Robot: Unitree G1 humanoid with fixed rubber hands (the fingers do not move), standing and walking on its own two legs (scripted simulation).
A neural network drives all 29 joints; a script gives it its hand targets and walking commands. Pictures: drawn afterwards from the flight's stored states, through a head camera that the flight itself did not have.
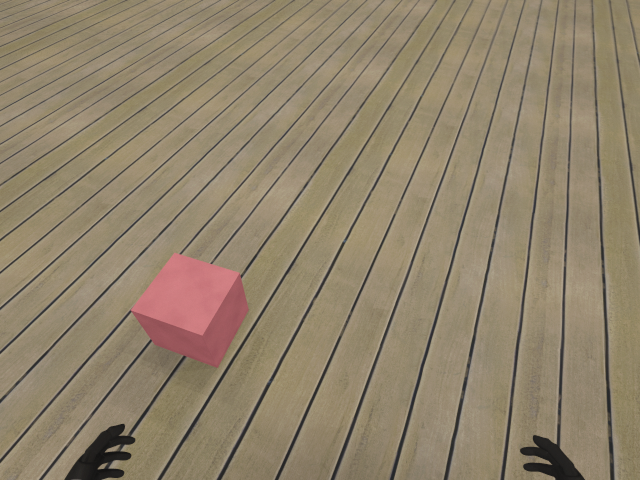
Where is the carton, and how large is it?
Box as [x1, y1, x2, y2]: [131, 253, 248, 367]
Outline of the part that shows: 174,253 133,306 131,311 155,344 217,367 248,309 239,273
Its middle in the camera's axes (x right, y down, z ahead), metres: -0.41 +0.24 +1.28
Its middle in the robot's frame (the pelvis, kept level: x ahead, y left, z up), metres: +0.69 +0.43 -0.66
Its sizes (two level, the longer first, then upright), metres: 0.240 0.230 0.232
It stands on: the floor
